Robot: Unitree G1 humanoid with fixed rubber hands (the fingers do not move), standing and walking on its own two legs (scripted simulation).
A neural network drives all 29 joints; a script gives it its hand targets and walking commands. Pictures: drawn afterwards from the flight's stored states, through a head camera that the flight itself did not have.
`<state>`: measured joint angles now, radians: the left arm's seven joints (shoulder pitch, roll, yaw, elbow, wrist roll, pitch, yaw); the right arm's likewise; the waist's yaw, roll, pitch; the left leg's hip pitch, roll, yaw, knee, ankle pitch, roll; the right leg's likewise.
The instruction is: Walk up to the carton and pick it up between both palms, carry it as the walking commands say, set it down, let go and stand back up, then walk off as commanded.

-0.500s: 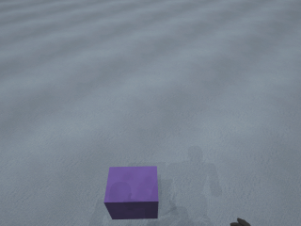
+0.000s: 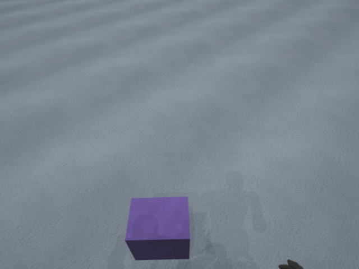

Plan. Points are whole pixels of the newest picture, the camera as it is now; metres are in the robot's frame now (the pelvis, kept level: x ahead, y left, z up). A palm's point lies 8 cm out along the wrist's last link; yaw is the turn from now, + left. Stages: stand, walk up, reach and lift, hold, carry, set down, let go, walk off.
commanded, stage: stand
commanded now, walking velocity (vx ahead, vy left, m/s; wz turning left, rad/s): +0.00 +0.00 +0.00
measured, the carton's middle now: (161, 229) +0.47 +0.14 -0.63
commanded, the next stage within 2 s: walk off in 1.38 s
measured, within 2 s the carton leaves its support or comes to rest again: neither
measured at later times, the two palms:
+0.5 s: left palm out of the picture +0.10 +0.28 -0.08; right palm out of the picture +0.12 -0.27 -0.08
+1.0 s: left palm out of the picture +0.10 +0.28 -0.07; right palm out of the picture +0.12 -0.27 -0.08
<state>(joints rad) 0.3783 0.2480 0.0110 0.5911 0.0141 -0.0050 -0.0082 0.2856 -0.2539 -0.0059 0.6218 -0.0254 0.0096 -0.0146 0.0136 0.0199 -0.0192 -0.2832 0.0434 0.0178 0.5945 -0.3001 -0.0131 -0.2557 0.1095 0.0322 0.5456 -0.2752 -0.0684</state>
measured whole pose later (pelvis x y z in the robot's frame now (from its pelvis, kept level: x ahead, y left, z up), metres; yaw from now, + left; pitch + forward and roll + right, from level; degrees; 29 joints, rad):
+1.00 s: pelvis -0.01 +0.00 +0.00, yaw +0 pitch +0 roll -1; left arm 0.33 0.33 0.03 0.61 0.01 -0.05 -0.01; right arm 0.29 -0.32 -0.01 0.62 -0.03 -0.03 -0.01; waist 0.01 0.02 -0.02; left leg -0.28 0.04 0.02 0.56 -0.27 -0.01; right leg -0.26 0.10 0.03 0.52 -0.25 -0.07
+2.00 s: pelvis -0.02 +0.00 +0.00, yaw -1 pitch -1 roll +1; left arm 0.32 0.32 0.01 0.64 0.01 0.06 -0.03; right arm 0.28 -0.32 -0.02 0.64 -0.02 0.07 -0.02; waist 0.01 0.02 0.08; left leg -0.28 0.03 0.05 0.55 -0.26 -0.01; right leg -0.30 0.09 0.05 0.59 -0.27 -0.05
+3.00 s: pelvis +0.00 +0.14 +0.00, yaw -30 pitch -2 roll -3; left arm 0.33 0.30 0.08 0.64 0.01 0.10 -0.01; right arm 0.16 -0.24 -0.03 0.64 -0.01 0.10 -0.03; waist 0.01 -0.01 0.12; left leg -0.19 0.01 0.29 0.52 -0.32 0.14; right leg -0.47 -0.05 0.09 1.17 -0.33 0.10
